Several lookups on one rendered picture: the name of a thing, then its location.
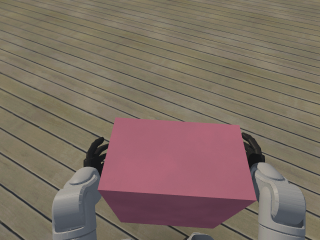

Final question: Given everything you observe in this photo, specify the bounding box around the right robot forearm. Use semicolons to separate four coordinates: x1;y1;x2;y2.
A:
250;162;307;240

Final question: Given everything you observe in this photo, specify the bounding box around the robot right hand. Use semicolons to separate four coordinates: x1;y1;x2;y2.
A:
241;132;265;170

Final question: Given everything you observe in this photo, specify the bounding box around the carton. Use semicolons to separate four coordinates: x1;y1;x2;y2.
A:
97;117;257;229

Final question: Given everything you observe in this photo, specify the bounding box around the left robot forearm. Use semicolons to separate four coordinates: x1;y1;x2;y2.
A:
51;166;102;240

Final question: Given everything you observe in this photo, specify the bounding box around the robot left hand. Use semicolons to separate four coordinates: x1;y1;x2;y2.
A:
83;137;109;177

